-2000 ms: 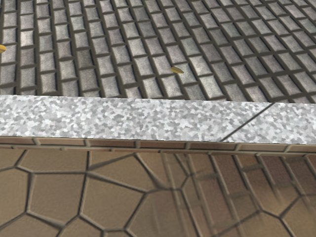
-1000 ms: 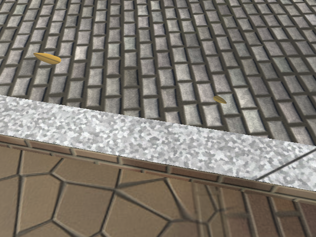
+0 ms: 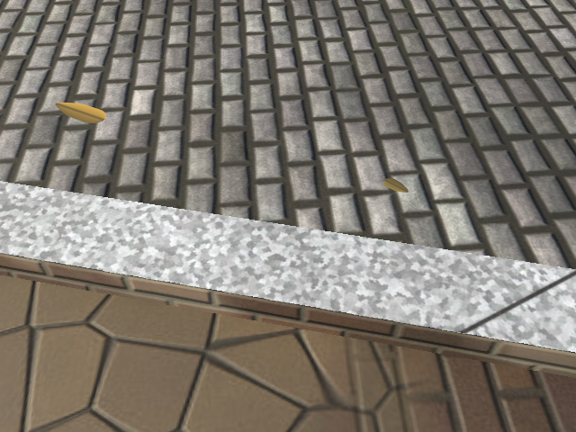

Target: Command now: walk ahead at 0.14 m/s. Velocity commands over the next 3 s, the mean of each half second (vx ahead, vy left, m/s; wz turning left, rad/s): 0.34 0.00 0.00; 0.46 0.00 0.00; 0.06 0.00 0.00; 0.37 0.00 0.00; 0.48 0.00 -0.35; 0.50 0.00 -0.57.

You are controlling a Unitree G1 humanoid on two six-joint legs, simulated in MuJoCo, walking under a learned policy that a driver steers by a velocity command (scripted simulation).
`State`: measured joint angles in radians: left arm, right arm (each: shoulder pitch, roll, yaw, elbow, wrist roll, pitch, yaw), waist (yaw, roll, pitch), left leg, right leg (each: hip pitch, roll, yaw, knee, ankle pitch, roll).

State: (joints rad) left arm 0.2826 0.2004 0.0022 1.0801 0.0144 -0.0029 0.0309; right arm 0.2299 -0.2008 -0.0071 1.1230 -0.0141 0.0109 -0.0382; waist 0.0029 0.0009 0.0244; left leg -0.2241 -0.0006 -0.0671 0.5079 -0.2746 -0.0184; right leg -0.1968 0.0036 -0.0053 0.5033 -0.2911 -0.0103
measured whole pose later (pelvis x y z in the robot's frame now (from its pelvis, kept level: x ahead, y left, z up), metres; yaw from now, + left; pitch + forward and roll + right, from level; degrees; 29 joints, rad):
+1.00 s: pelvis +0.45 -0.03 +0.01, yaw +1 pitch +1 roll -2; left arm 0.36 0.23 0.03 1.02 0.02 -0.10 -0.01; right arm 0.07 -0.25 -0.04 0.87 -0.04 -0.07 0.02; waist 0.05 0.04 0.01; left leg -0.66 0.12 0.01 0.70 0.05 0.01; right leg -0.03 0.07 -0.06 0.22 -0.21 -0.06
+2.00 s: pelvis +0.67 +0.01 -0.01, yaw -1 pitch +5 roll -1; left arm 0.63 0.14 0.03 1.10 0.08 -0.09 0.06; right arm 0.04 -0.16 -0.02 0.80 -0.04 -0.02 0.01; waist 0.11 0.00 -0.06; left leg -0.82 0.06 0.02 1.50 -0.60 0.08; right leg 0.08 0.02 0.03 0.24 -0.40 -0.02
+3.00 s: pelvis +1.28 +0.12 +0.10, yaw -27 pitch +2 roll -1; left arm 0.39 0.22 0.04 0.88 -0.03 -0.09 0.00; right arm 0.11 -0.21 0.00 0.72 0.03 -0.12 -0.03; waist 0.05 -0.01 -0.04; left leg -0.40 0.04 -0.03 0.63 -0.26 -0.03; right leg -0.38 0.11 0.13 1.06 -0.46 -0.04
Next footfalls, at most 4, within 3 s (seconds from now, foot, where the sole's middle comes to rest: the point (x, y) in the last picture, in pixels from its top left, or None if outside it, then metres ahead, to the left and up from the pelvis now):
0.62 right None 0.43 -0.11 -0.77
1.10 left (266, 371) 0.67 0.09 -0.77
1.48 right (357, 427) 0.53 -0.12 -0.77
1.90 left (265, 342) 0.71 0.09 -0.70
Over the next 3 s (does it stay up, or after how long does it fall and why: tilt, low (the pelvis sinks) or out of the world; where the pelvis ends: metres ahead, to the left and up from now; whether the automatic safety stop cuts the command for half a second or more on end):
stays up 1.28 0.12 0.10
